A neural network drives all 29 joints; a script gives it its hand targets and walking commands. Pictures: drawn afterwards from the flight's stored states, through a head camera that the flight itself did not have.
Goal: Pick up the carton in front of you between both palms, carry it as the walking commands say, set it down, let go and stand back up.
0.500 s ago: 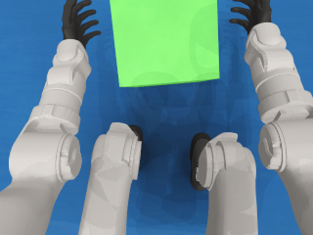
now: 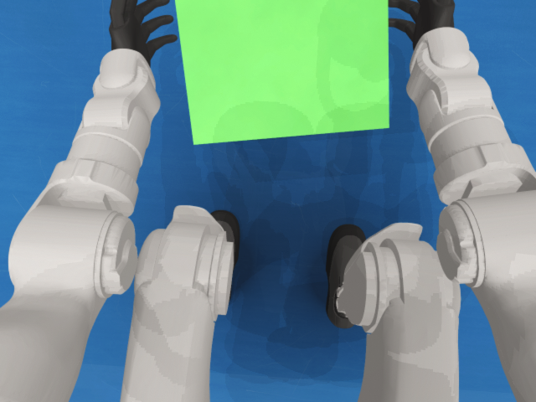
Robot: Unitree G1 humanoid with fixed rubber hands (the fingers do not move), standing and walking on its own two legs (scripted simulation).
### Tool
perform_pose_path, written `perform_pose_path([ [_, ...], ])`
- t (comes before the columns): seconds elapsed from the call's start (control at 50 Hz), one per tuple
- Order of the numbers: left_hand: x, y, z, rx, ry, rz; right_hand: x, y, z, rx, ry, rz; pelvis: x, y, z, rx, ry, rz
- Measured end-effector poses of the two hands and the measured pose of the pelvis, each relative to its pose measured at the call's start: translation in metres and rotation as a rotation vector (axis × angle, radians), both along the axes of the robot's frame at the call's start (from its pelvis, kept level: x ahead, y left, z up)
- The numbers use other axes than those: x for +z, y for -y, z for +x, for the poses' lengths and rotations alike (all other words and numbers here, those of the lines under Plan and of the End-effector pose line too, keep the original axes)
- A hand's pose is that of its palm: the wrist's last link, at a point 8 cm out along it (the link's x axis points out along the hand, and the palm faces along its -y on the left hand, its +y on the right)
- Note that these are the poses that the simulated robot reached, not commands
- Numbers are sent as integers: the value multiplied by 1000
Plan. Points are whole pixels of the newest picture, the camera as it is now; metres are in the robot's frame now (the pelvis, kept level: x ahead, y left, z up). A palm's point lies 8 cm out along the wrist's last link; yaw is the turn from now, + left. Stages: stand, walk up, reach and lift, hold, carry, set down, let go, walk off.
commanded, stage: reach and lift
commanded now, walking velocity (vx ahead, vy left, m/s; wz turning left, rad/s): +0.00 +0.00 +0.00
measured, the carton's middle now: (282, 62) +0.51 +0.02 -0.25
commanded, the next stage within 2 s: none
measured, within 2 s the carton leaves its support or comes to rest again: leaves its support in 0.46 s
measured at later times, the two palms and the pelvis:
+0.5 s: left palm (147, 38) +0.51 +0.18 -0.16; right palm (414, 24) +0.54 -0.12 -0.17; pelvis +0.00 +0.00 -0.01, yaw +0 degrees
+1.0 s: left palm (19, 4) +0.47 +0.17 +0.03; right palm out of the picture +0.50 -0.13 +0.04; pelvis -0.01 +0.00 +0.10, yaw -1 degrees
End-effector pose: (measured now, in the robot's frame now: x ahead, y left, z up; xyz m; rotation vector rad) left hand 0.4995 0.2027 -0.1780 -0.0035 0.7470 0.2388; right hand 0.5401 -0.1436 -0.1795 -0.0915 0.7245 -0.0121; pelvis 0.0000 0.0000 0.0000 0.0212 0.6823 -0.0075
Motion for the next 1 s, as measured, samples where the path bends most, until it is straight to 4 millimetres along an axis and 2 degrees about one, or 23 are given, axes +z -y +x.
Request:
perform_pose_path([
  [0.08,0,5,-2,-12,0,-6,1,-5,-1,5,-2,6,2,0,-2,0,-2,-1],
  [0.18,3,22,4,-45,7,-16,2,-22,-2,19,4,23,5,0,-5,0,2,0],
  [0.42,6,24,9,3,-29,-11,6,-23,2,19,-33,5,-4,3,-4,-7,25,12],
  [0.52,20,24,10,16,-1,-15,15,-23,0,1,-9,21,-9,5,0,-9,25,10],
  [0.6,45,25,7,27,50,-27,41,-22,-3,-16,38,41,-6,4,0,-8,12,6],
  [0.68,84,27,1,29,90,-42,82,-20,-12,-40,75,56,7,3,-1,-9,-2,2],
  [0.82,151,30,-17,23,68,-52,152,-18,-32,-69,51,65,47,2,-5,-10,-35,-3],
  [1.0,212,30,-25,3,61,-39,215,-17,-42,-71,46,55,97,2,-5,-4,-60,-7],
])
